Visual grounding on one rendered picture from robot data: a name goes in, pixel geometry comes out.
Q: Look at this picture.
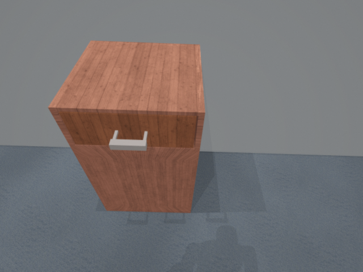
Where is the drawer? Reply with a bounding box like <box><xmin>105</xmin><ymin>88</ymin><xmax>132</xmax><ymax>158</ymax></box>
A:
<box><xmin>59</xmin><ymin>111</ymin><xmax>197</xmax><ymax>148</ymax></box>

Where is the handle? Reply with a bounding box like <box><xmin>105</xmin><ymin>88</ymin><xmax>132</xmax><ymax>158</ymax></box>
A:
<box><xmin>109</xmin><ymin>130</ymin><xmax>148</xmax><ymax>151</ymax></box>

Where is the cabinet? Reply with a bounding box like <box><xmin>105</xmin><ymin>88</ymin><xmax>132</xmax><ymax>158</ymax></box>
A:
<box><xmin>48</xmin><ymin>41</ymin><xmax>205</xmax><ymax>213</ymax></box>

